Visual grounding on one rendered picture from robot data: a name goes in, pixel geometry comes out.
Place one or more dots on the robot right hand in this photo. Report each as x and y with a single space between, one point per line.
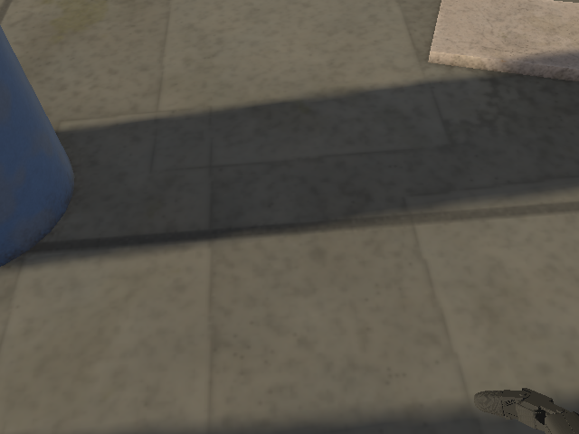
529 407

